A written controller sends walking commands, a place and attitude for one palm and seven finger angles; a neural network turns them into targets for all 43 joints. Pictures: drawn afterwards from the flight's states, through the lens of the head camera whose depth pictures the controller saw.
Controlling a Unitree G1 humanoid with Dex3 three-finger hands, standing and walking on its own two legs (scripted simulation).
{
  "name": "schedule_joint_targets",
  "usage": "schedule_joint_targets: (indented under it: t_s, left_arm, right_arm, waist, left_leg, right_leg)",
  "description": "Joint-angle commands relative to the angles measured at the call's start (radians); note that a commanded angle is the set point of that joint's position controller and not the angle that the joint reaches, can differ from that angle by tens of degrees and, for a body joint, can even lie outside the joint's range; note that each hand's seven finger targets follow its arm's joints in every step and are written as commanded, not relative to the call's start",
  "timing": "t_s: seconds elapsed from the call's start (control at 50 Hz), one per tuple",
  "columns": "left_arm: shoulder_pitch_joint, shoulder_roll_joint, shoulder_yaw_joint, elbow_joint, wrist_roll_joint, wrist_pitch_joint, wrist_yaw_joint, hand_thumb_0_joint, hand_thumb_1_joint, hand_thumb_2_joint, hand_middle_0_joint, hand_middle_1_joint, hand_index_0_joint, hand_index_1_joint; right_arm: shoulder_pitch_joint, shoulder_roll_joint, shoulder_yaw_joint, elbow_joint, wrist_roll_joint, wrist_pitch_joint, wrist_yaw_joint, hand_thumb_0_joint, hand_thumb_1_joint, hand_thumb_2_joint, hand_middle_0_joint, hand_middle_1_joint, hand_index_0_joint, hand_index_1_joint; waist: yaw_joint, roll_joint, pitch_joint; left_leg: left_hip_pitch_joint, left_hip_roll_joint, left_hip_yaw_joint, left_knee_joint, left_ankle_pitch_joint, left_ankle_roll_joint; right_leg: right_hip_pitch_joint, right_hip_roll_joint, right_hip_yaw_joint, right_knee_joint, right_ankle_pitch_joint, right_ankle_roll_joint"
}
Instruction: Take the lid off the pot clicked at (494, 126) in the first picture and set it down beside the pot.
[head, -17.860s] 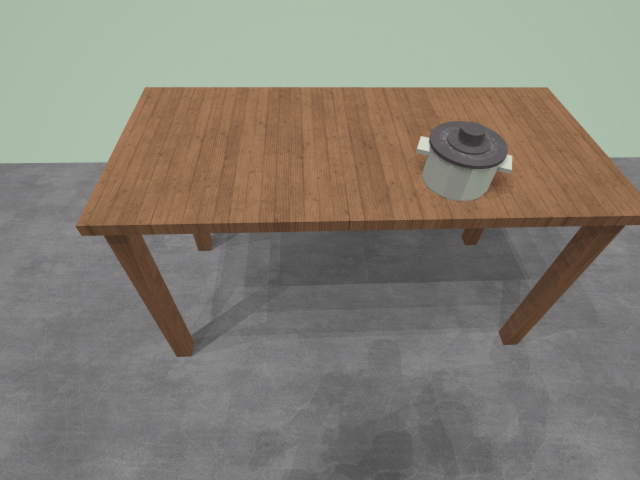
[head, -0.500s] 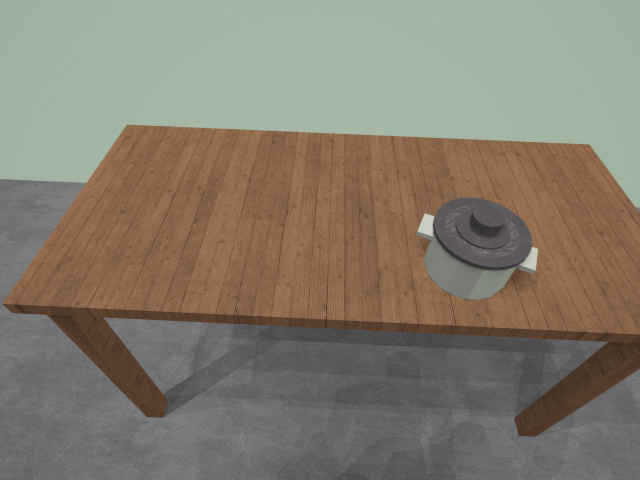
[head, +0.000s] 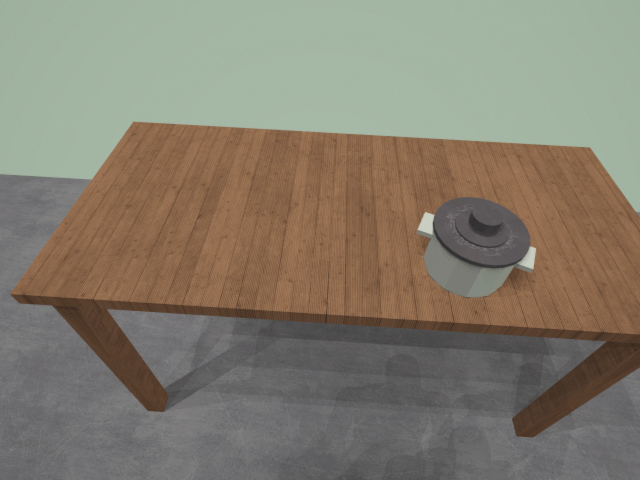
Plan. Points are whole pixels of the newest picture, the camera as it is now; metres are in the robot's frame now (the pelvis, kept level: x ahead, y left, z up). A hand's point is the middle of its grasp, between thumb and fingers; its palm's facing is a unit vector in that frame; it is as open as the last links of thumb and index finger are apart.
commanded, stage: look again from close up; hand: left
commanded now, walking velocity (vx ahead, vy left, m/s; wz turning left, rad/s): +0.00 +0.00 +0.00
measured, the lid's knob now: (485, 218) +0.53 -0.24 +0.02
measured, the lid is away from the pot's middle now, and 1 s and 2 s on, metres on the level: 0.00 0.00 0.00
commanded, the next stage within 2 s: shuffle to correct the standing spot in 0.62 s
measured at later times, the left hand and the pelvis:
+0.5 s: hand out of the picture -0.04 +0.17 -0.18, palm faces +0.05 -0.99 -0.15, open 7.4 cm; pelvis -0.02 +0.01 +0.00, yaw +0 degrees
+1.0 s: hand out of the picture -0.05 +0.17 -0.18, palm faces +0.03 -0.99 -0.16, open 7.4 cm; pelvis -0.01 +0.01 +0.00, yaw +0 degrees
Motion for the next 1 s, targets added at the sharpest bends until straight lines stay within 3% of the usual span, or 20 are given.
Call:
schedule_joint_targets:
  t_s: [0.0, 0.1, 0.12, 0.3, 0.52, 0.62, 0.7, 0.74, 0.8, 0.86, 0.9, 0.92, 0.98]
  left_arm:
    - [0.079, 0.086, 0.018, -0.024, 0.000, -0.016, 0.004, 0.000, 0.900, 0.900, -0.200, -0.300, -0.200, -0.300]
    - [0.085, 0.083, 0.017, -0.021, 0.001, -0.015, 0.003, 0.000, 0.900, 0.900, -0.200, -0.300, -0.200, -0.300]
    - [0.085, 0.088, 0.019, -0.022, 0.000, -0.015, 0.003, 0.000, 0.900, 0.900, -0.200, -0.300, -0.200, -0.300]
    - [0.104, 0.071, 0.016, -0.007, 0.003, -0.010, 0.003, 0.000, 0.900, 0.900, -0.200, -0.300, -0.200, -0.300]
    - [0.116, 0.066, 0.018, 0.001, 0.004, -0.011, 0.004, 0.000, 0.900, 0.900, -0.200, -0.300, -0.200, -0.300]
    - [0.120, 0.064, 0.017, 0.007, 0.005, -0.009, 0.004, 0.000, 0.900, 0.900, -0.200, -0.300, -0.200, -0.300]
    - [0.126, 0.056, 0.017, 0.010, 0.005, -0.009, 0.004, 0.000, 0.900, 0.900, -0.200, -0.300, -0.200, -0.300]
    - [0.127, 0.051, 0.018, 0.013, 0.006, -0.005, 0.000, 0.000, 0.900, 0.900, -0.200, -0.300, -0.200, -0.300]
    - [0.126, 0.046, 0.021, 0.016, 0.010, 0.005, -0.005, 0.000, 0.900, 0.900, -0.200, -0.300, -0.200, -0.300]
    - [0.122, 0.049, 0.026, 0.009, 0.018, 0.013, -0.011, 0.000, 0.900, 0.900, -0.200, -0.300, -0.200, -0.300]
    - [0.124, 0.051, 0.028, 0.004, 0.020, 0.018, -0.014, 0.000, 0.900, 0.900, -0.200, -0.300, -0.200, -0.300]
    - [0.113, 0.057, 0.031, 0.001, 0.022, 0.020, -0.017, 0.000, 0.900, 0.900, -0.200, -0.300, -0.200, -0.300]
    - [0.117, 0.049, 0.036, -0.009, 0.023, 0.024, -0.020, 0.000, 0.900, 0.900, -0.200, -0.300, -0.200, -0.300]
  right_arm:
    - [0.059, -0.087, -0.014, -0.023, 0.002, -0.013, -0.004, 0.000, -0.900, -0.900, 0.200, 0.300, 0.200, 0.300]
    - [0.071, -0.083, -0.014, -0.022, 0.002, -0.014, -0.003, 0.000, -0.900, -0.900, 0.200, 0.300, 0.200, 0.300]
    - [0.080, -0.081, -0.013, -0.023, 0.002, -0.016, -0.003, 0.000, -0.900, -0.900, 0.200, 0.300, 0.200, 0.300]
    - [0.093, -0.076, -0.012, -0.024, 0.003, -0.014, -0.003, 0.000, -0.900, -0.900, 0.200, 0.300, 0.200, 0.300]
    - [0.112, -0.066, -0.012, -0.029, 0.004, -0.018, -0.005, 0.000, -0.900, -0.900, 0.200, 0.300, 0.200, 0.300]
    - [0.114, -0.066, -0.012, -0.030, 0.004, -0.015, -0.005, 0.000, -0.900, -0.900, 0.200, 0.300, 0.200, 0.300]
    - [0.114, -0.067, -0.012, -0.031, 0.002, -0.013, -0.005, 0.000, -0.900, -0.900, 0.200, 0.300, 0.200, 0.300]
    - [0.118, -0.072, -0.016, -0.026, 0.000, -0.014, -0.006, 0.000, -0.900, -0.900, 0.200, 0.300, 0.200, 0.300]
    - [0.119, -0.093, -0.027, -0.023, -0.005, -0.008, -0.008, 0.000, -0.900, -0.900, 0.200, 0.300, 0.200, 0.300]
    - [0.121, -0.113, -0.039, -0.025, -0.007, -0.003, -0.013, 0.000, -0.900, -0.900, 0.200, 0.300, 0.200, 0.300]
    - [0.133, -0.123, -0.045, -0.028, -0.009, 0.000, -0.016, 0.000, -0.900, -0.900, 0.200, 0.300, 0.200, 0.300]
    - [0.141, -0.122, -0.049, -0.028, -0.009, -0.001, -0.019, 0.000, -0.900, -0.900, 0.200, 0.300, 0.200, 0.300]
    - [0.145, -0.135, -0.057, -0.032, -0.013, 0.000, -0.023, 0.000, -0.900, -0.900, 0.200, 0.300, 0.200, 0.300]
  waist:
    - [0.003, -0.004, 0.055]
    - [0.002, 0.009, 0.060]
    - [0.003, 0.000, 0.030]
    - [0.006, 0.015, 0.075]
    - [0.007, 0.009, 0.058]
    - [0.007, 0.001, 0.081]
    - [0.004, 0.030, 0.082]
    - [0.002, 0.008, 0.077]
    - [-0.003, 0.050, 0.092]
    - [-0.006, 0.077, 0.096]
    - [-0.008, 0.102, 0.078]
    - [-0.011, 0.082, 0.072]
    - [-0.008, 0.074, 0.045]
  left_leg:
    - [0.009, 0.107, -0.090, -0.038, 0.123, 0.041]
    - [-0.003, 0.105, -0.094, -0.043, 0.100, 0.042]
    - [0.002, 0.110, -0.098, -0.044, 0.119, 0.045]
    - [-0.031, 0.108, -0.117, -0.063, 0.034, 0.051]
    - [-0.039, 0.110, -0.129, -0.059, 0.059, 0.058]
    - [-0.054, 0.108, -0.137, -0.071, 0.016, 0.058]
    - [-0.056, 0.106, -0.147, -0.081, -0.020, 0.058]
    - [-0.056, 0.124, -0.170, -0.105, -0.107, 0.065]
    - [-0.079, 0.168, -0.247, -0.178, -0.283, 0.085]
    - [-0.081, 0.207, -0.302, -0.208, -0.335, 0.111]
    - [-0.056, 0.225, -0.325, -0.207, -0.316, 0.127]
    - [-0.041, 0.238, -0.335, -0.196, -0.267, 0.138]
    - [-0.040, 0.247, -0.310, -0.151, -0.159, 0.145]
  right_leg:
    - [-0.098, -0.165, 0.120, -0.073, 0.219, 0.010]
    - [-0.112, -0.162, 0.121, -0.075, 0.159, 0.006]
    - [-0.091, -0.159, 0.117, -0.066, 0.175, 0.005]
    - [-0.140, -0.149, 0.112, -0.066, 0.065, 0.004]
    - [-0.134, -0.147, 0.101, -0.050, 0.084, 0.005]
    - [-0.149, -0.145, 0.099, -0.055, 0.045, 0.006]
    - [-0.162, -0.144, 0.102, -0.053, 0.022, 0.004]
    - [-0.164, -0.127, 0.082, -0.038, -0.026, 0.010]
    - [-0.184, -0.098, 0.046, 0.014, -0.081, 0.018]
    - [-0.218, -0.081, 0.020, 0.069, -0.102, 0.024]
    - [-0.248, -0.079, 0.008, 0.104, -0.112, 0.026]
    - [-0.260, -0.078, 0.006, 0.116, -0.109, 0.027]
    - [-0.251, -0.087, 0.003, 0.110, -0.095, 0.029]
